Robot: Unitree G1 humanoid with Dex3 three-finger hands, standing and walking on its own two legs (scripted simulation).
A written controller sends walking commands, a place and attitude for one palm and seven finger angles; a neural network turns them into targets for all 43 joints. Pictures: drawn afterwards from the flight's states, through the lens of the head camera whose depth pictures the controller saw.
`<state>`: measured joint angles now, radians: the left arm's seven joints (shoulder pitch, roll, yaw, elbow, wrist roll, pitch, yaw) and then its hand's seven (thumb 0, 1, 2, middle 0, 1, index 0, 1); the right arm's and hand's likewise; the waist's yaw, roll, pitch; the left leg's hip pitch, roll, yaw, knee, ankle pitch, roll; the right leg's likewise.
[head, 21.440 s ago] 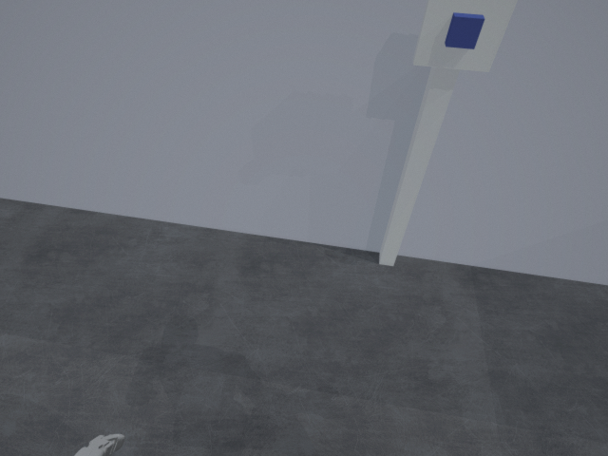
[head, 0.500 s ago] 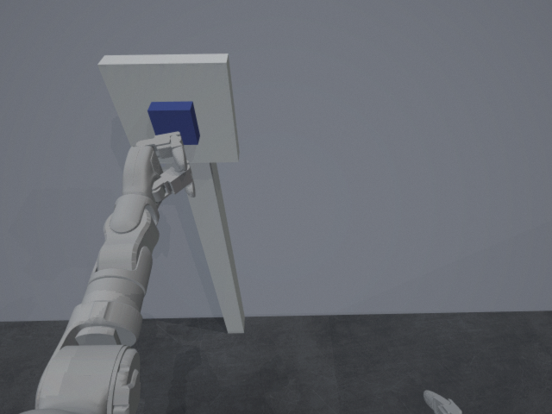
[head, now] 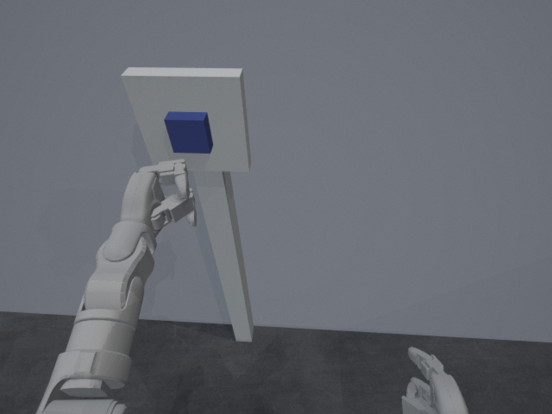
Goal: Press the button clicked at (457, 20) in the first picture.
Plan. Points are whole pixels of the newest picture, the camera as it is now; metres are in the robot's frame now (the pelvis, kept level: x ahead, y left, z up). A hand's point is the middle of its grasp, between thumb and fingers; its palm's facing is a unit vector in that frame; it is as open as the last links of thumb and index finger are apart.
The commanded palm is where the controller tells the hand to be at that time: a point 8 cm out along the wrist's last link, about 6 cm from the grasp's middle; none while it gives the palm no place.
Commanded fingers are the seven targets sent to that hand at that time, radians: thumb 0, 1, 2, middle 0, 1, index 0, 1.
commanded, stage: draw the hand back to the body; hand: left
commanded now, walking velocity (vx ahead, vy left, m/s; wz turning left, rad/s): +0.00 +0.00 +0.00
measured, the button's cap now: (190, 131) +0.50 +0.18 +0.17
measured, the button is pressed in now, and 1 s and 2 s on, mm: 0 0 0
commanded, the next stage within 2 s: step back with the hand held close in 1.44 s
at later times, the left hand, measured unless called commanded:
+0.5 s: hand (136, 243) +0.27 +0.19 +0.16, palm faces +0.04 -1.00 -0.08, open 3.1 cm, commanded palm +0.24 +0.24 +0.16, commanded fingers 0.00 0.90 0.90 -1.30 -1.50 -1.30 -1.50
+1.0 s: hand (66, 287) +0.21 +0.24 +0.17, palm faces +0.30 -0.90 -0.33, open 3.1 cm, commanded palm +0.16 +0.29 +0.18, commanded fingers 0.00 0.90 0.90 -1.30 -1.50 -1.30 -1.50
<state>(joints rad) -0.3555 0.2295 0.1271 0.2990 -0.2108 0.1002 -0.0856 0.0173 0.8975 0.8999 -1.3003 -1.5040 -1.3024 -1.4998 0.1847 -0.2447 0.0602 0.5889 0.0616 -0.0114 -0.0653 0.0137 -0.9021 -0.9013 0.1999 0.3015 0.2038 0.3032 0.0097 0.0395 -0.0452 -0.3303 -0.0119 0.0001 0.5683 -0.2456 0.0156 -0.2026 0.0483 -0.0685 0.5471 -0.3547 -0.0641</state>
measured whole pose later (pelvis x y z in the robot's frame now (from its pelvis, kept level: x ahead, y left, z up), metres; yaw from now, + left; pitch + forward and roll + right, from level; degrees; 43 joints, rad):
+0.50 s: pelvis -0.01 +0.01 +0.00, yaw -1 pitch -3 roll +0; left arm 0.00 0.28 0.20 -0.08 -0.25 0.12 -0.17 0.02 0.90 0.90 -1.30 -1.50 -1.30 -1.50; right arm 0.19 -0.26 0.05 0.58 0.07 -0.07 -0.08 0.02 -0.90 -0.90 0.20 0.30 0.20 0.30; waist 0.04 0.06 -0.05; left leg -0.26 -0.01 0.01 0.53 -0.23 0.02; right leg -0.14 0.05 -0.05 0.51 -0.33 -0.06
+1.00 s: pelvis +0.00 +0.03 +0.01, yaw -2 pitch -5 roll +0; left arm 0.43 0.31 0.21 -0.38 -0.08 -0.10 0.08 0.01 0.89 0.90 -1.30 -1.50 -1.31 -1.50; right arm 0.19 -0.22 0.05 0.63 0.00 -0.03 -0.05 0.02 -0.90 -0.90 0.20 0.30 0.20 0.30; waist 0.05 0.07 0.02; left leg -0.13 -0.03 0.04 0.39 -0.18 0.05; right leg 0.00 0.03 -0.03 0.34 -0.25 -0.03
